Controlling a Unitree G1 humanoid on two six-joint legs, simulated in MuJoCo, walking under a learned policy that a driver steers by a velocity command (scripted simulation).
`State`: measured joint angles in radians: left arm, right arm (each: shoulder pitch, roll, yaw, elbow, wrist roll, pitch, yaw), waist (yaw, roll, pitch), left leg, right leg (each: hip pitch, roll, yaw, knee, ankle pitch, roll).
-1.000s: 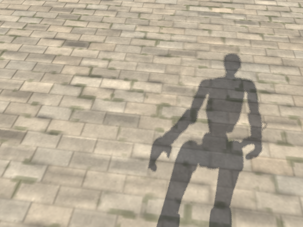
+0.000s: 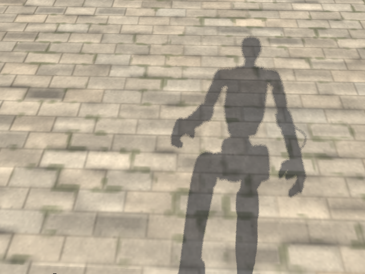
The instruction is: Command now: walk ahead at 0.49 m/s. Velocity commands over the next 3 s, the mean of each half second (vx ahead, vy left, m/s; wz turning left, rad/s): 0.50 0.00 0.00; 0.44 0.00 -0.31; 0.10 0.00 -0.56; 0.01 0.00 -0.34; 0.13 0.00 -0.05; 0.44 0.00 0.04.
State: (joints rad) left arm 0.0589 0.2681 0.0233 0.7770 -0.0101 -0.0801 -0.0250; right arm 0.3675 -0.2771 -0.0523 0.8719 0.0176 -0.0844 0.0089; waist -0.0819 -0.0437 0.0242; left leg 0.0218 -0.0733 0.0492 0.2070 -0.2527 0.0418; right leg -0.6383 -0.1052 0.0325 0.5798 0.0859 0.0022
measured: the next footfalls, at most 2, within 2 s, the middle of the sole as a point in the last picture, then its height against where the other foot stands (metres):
right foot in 0.10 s outside the picture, level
left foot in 0.64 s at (150, 257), level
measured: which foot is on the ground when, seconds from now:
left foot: down 0.00-0.12, up 0.14-0.62, down 0.64-1.00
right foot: up 0.00-0.08, down 0.10-0.66, up 0.68-1.00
